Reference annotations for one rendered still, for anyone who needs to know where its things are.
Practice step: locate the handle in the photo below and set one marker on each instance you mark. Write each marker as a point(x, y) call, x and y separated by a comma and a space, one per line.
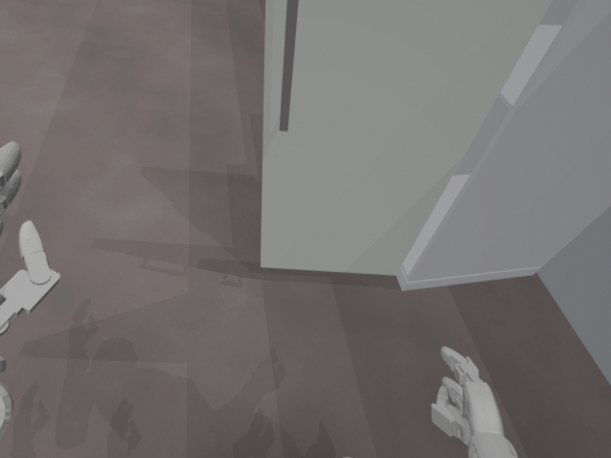
point(289, 47)

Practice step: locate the robot right hand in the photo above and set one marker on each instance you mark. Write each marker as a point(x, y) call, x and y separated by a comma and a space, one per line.
point(475, 410)

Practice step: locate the fridge door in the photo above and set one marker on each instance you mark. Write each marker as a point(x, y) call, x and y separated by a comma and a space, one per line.
point(386, 99)

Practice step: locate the right robot forearm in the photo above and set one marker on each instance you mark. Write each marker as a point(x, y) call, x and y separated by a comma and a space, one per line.
point(490, 445)

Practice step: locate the robot left hand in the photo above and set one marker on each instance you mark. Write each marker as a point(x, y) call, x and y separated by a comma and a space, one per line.
point(24, 291)

